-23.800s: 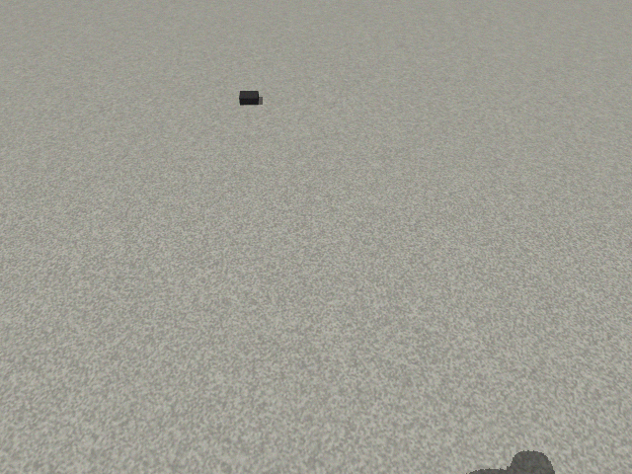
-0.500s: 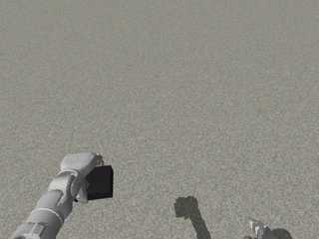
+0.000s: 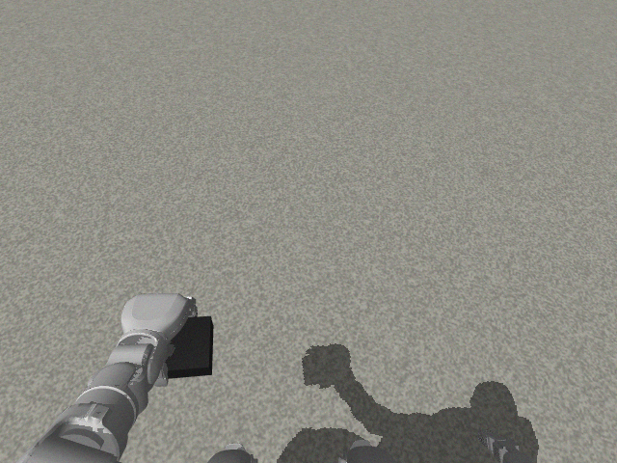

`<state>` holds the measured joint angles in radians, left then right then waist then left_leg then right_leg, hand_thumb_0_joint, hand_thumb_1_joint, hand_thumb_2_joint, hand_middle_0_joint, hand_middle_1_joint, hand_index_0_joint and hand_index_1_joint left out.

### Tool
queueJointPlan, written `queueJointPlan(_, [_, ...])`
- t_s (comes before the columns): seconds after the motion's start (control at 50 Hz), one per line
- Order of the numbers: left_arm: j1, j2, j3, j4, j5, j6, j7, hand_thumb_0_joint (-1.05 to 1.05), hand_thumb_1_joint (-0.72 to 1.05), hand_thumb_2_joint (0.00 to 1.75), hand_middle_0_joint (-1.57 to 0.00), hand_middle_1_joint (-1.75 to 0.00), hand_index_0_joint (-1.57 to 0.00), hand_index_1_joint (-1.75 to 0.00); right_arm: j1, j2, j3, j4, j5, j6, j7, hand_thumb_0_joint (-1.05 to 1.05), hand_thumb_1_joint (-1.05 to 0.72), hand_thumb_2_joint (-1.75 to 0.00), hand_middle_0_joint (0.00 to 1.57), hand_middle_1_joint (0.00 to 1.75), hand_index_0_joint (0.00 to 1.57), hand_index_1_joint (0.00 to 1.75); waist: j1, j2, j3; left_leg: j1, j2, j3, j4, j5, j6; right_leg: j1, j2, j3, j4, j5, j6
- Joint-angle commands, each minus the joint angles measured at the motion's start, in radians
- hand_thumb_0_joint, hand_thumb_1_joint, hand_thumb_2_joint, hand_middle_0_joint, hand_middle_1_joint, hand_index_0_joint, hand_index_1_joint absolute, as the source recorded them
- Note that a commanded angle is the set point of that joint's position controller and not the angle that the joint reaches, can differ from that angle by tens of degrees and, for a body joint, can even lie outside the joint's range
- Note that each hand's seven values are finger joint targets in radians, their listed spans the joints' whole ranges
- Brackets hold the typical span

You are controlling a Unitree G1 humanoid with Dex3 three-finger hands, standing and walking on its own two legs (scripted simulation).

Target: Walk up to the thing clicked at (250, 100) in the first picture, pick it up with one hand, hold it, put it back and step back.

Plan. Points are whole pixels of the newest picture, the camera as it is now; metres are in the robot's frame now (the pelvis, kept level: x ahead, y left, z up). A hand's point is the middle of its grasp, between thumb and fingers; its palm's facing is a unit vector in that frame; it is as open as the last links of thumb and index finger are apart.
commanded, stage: crouch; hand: left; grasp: from above
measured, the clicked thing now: (177, 347) +0.31 +0.20 -0.16
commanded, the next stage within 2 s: lower in 1.44 s
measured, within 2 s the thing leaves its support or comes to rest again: neither
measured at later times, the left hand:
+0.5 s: hand (207, 358) +0.35 +0.19 -0.37, palm faces -0.48 +0.01 -0.88, open 10.9 cm
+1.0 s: hand (219, 362) +0.38 +0.19 -0.50, palm faces -0.48 -0.01 -0.88, open 10.9 cm
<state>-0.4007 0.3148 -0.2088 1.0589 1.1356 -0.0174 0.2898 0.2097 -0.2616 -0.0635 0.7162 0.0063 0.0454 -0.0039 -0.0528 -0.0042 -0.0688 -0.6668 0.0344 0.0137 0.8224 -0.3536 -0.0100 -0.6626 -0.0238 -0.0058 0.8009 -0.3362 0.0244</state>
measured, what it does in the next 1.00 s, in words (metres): lowers itself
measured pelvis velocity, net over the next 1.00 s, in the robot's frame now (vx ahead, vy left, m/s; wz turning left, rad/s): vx -0.05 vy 0.00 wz -0.04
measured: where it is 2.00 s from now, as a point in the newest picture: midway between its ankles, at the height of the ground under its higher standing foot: outside the picture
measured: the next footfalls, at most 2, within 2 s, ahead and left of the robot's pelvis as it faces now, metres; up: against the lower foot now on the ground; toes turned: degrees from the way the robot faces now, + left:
none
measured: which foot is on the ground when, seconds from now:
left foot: down 0.00-1.00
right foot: down 0.00-1.00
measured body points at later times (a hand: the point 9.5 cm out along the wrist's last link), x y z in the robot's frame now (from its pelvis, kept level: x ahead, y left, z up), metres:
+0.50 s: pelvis -0.04 +0.00 -0.21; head +0.14 +0.01 +0.20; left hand +0.37 +0.19 -0.32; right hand +0.01 -0.27 -0.35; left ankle +0.03 +0.12 -0.70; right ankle +0.03 -0.13 -0.70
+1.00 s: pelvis -0.05 +0.00 -0.32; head +0.18 +0.03 +0.07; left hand +0.40 +0.19 -0.45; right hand +0.02 -0.28 -0.44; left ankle +0.03 +0.12 -0.70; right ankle +0.03 -0.13 -0.70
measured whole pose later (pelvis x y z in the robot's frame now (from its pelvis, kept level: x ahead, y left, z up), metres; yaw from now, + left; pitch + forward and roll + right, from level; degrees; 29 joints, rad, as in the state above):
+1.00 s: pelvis -0.05 +0.00 -0.32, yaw -2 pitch +38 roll -4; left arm -0.84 0.44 -0.02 1.36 1.20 -0.03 0.46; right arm 0.12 -0.24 -0.03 0.76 -0.13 -0.08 0.08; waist -0.20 0.02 -0.16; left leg -2.09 0.03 -0.08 2.12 -0.70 -0.02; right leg -2.06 -0.02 -0.03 2.07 -0.68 0.02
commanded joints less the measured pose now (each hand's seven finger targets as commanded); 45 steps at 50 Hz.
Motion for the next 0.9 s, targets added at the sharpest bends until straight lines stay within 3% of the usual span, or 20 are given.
queueJointPlan(0.0, [-0.433,0.189,0.101,-0.113,0.044,-0.015,0.143,0.0,0.7,0.72,-1.22,-0.32,-1.14,-0.4,0.075,-0.15,-0.069,-0.066,-0.018,-0.038,-0.008,0.0,-0.89,-0.9,0.2,0.3,0.2,0.3,-0.03,0.094,-0.41,-0.011,-0.038,0.009,0.159,0.136,-0.004,-0.149,0.036,-0.013,0.144,0.123,-0.049])
queueJointPlan(0.1, [-0.486,0.196,0.126,-0.022,0.045,0.011,0.197,0.0,0.77,0.78,-1.29,-0.31,-1.2,-0.41,0.091,-0.157,-0.073,-0.054,-0.038,-0.058,-0.018,0.0,-0.89,-0.9,0.2,0.3,0.2,0.3,-0.053,0.084,-0.517,-0.251,-0.036,-0.012,0.339,0.056,0.009,-0.345,0.041,-0.029,0.333,0.056,-0.055])
queueJointPlan(0.14, [-0.517,0.208,0.135,-0.042,0.035,0.019,0.203,0.0,0.8,0.81,-1.32,-0.32,-1.23,-0.42,0.091,-0.16,-0.077,-0.048,-0.045,-0.065,-0.021,0.0,-0.89,-0.9,0.2,0.3,0.2,0.3,-0.046,0.109,-0.591,-0.316,-0.037,-0.015,0.407,0.038,0.012,-0.402,0.04,-0.028,0.403,0.042,-0.056])
queueJointPlan(0.18, [-0.505,0.151,0.112,-0.017,0.011,0.033,0.195,0.0,0.83,0.82,-1.34,-0.32,-1.24,-0.43,0.099,-0.158,-0.078,-0.045,-0.051,-0.072,-0.021,0.0,-0.89,-0.9,0.2,0.3,0.2,0.3,-0.064,0.114,-0.633,-0.353,-0.033,-0.028,0.452,0.032,0.011,-0.465,0.037,-0.036,0.464,0.032,-0.058])
queueJointPlan(0.2, [-0.516,0.163,0.118,-0.017,0.011,0.038,0.193,0.0,0.83,0.81,-1.34,-0.32,-1.24,-0.42,0.104,-0.16,-0.082,-0.036,-0.053,-0.073,-0.023,0.0,-0.89,-0.9,0.2,0.3,0.2,0.3,-0.065,0.114,-0.656,-0.383,-0.032,-0.027,0.477,0.026,0.013,-0.479,0.035,-0.037,0.49,0.03,-0.059])
queueJointPlan(0.22, [-0.526,0.206,0.141,-0.008,0.01,0.04,0.189,0.0,0.82,0.84,-1.34,-0.34,-1.24,-0.44,0.103,-0.169,-0.084,-0.033,-0.055,-0.075,-0.024,0.0,-0.89,-0.9,0.2,0.3,0.2,0.3,-0.062,0.1,-0.654,-0.413,-0.032,-0.036,0.492,-0.011,0.011,-0.511,0.035,-0.04,0.512,-0.002,-0.06])
queueJointPlan(0.26, [-0.545,0.168,0.125,0.025,0.004,0.043,0.179,0.0,0.81,0.83,-1.33,-0.33,-1.23,-0.44,0.104,-0.158,-0.078,-0.026,-0.064,-0.08,-0.023,0.0,-0.89,-0.9,0.2,0.3,0.2,0.3,-0.091,0.092,-0.635,-0.501,-0.034,-0.036,0.541,-0.071,0.015,-0.571,0.03,-0.041,0.554,-0.043,-0.059])
queueJointPlan(0.3, [-0.587,0.226,0.152,0.015,0.008,0.039,0.177,0.0,0.8,0.82,-1.31,-0.34,-1.22,-0.43,0.102,-0.169,-0.078,-0.023,-0.069,-0.085,-0.023,0.0,-0.89,-0.9,0.2,0.3,0.2,0.3,-0.082,0.105,-0.667,-0.541,-0.033,-0.045,0.581,-0.112,0.015,-0.632,0.028,-0.044,0.606,-0.084,-0.062])
queueJointPlan(0.36, [-0.62,0.208,0.142,0.042,0.009,0.027,0.174,0.0,0.78,0.83,-1.3,-0.33,-1.21,-0.43,0.101,-0.165,-0.068,-0.024,-0.076,-0.093,-0.018,0.0,-0.89,-0.9,0.2,0.3,0.2,0.3,-0.109,0.097,-0.669,-0.628,-0.036,-0.047,0.651,-0.175,0.022,-0.717,0.025,-0.048,0.661,-0.138,-0.061])
queueJointPlan(0.38, [-0.657,0.232,0.152,0.042,0.01,0.019,0.175,0.0,0.78,0.83,-1.31,-0.32,-1.21,-0.43,0.106,-0.171,-0.067,-0.017,-0.08,-0.099,-0.016,0.0,-0.89,-0.9,0.2,0.3,0.2,0.3,-0.122,0.08,-0.675,-0.649,-0.036,-0.057,0.676,-0.196,0.024,-0.753,0.023,-0.05,0.679,-0.159,-0.058])
queueJointPlan(0.4, [-0.669,0.22,0.15,0.039,0.011,0.012,0.176,0.0,0.79,0.82,-1.3,-0.32,-1.21,-0.42,0.11,-0.167,-0.062,-0.018,-0.081,-0.101,-0.014,0.0,-0.89,-0.9,0.2,0.3,0.2,0.3,-0.128,0.102,-0.689,-0.655,-0.037,-0.061,0.693,-0.196,0.022,-0.785,0.021,-0.053,0.706,-0.161,-0.061])
queueJointPlan(0.48, [-0.703,0.272,0.175,0.049,0.03,-0.006,0.201,0.0,0.78,0.83,-1.3,-0.33,-1.21,-0.43,0.112,-0.17,-0.051,-0.008,-0.092,-0.12,-0.001,0.0,-0.89,-0.9,0.2,0.3,0.2,0.3,-0.128,0.126,-0.755,-0.701,-0.041,-0.055,0.778,-0.192,0.024,-0.85,0.018,-0.057,0.775,-0.155,-0.057])
queueJointPlan(0.52, [-0.749,0.268,0.18,0.026,0.04,-0.013,0.214,0.0,0.79,0.88,-1.32,-0.33,-1.22,-0.44,0.122,-0.168,-0.045,0.002,-0.102,-0.126,0.008,0.0,-0.89,-0.9,0.2,0.3,0.2,0.3,-0.144,0.174,-0.804,-0.692,-0.042,-0.051,0.823,-0.149,0.02,-0.881,0.015,-0.058,0.817,-0.118,-0.06])
queueJointPlan(0.6, [-0.749,0.27,0.195,0.06,0.048,-0.01,0.235,0.0,0.79,0.9,-1.32,-0.36,-1.22,-0.47,0.121,-0.165,-0.039,0.009,-0.116,-0.136,0.029,0.0,-0.89,-0.9,0.2,0.3,0.2,0.3,-0.148,0.196,-0.824,-0.744,-0.043,-0.034,0.901,-0.104,0.022,-0.897,0.014,-0.059,0.874,-0.07,-0.056])
queueJointPlan(0.64, [-0.748,0.3,0.207,0.07,0.057,-0.006,0.239,0.0,0.78,0.89,-1.31,-0.37,-1.21,-0.47,0.115,-0.159,-0.037,0.011,-0.119,-0.133,0.035,0.0,-0.9,-0.9,0.2,0.3,0.2,0.3,-0.138,0.193,-0.853,-0.773,-0.043,-0.019,0.944,-0.087,0.029,-0.883,0.022,-0.057,0.893,-0.045,-0.052])
queueJointPlan(0.68, [-0.723,0.275,0.207,0.1,0.053,-0.001,0.24,0.0,0.8,0.87,-1.3,-0.39,-1.21,-0.48,0.118,-0.158,-0.036,0.015,-0.126,-0.135,0.043,0.0,-0.9,-0.9,0.2,0.3,0.2,0.3,-0.145,0.204,-0.837,-0.795,-0.045,-0.021,0.964,-0.071,0.025,-0.904,0.017,-0.06,0.922,-0.032,-0.053])
queueJointPlan(0.76, [-0.746,0.293,0.215,0.121,0.049,0.0,0.229,0.0,0.76,0.89,-1.28,-0.4,-1.19,-0.49,0.116,-0.164,-0.039,0.016,-0.129,-0.131,0.057,0.0,-0.9,-0.9,0.2,0.3,0.2,0.3,-0.157,0.187,-0.824,-0.847,-0.039,-0.023,1.023,-0.063,0.032,-0.929,0.025,-0.063,0.964,-0.009,-0.048])
queueJointPlan(0.78, [-0.747,0.292,0.211,0.117,0.049,0.0,0.227,0.0,0.74,0.89,-1.26,-0.38,-1.17,-0.48,0.112,-0.161,-0.039,0.016,-0.128,-0.13,0.059,0.0,-0.9,-0.9,0.2,0.3,0.2,0.3,-0.147,0.191,-0.828,-0.848,-0.038,-0.023,1.033,-0.06,0.031,-0.942,0.027,-0.066,0.978,-0.011,-0.05])
queueJointPlan(0.8, [-0.747,0.277,0.205,0.122,0.051,-0.004,0.223,0.0,0.74,0.9,-1.26,-0.4,-1.17,-0.5,0.117,-0.162,-0.04,0.017,-0.132,-0.132,0.063,0.0,-0.9,-0.9,0.2,0.3,0.2,0.3,-0.16,0.203,-0.817,-0.846,-0.037,-0.026,1.043,-0.057,0.029,-0.961,0.026,-0.069,0.989,-0.01,-0.05])
queueJointPlan(0.88, [-0.764,0.268,0.195,0.153,0.05,-0.013,0.217,0.0,0.68,0.85,-1.2,-0.41,-1.12,-0.49,0.112,-0.173,-0.039,0.018,-0.131,-0.134,0.075,0.0,-0.9,-0.9,0.2,0.3,0.2,0.3,-0.171,0.212,-0.774,-0.886,-0.035,-0.032,1.063,-0.1,0.028,-1.022,0.033,-0.084,1.022,-0.057,-0.055])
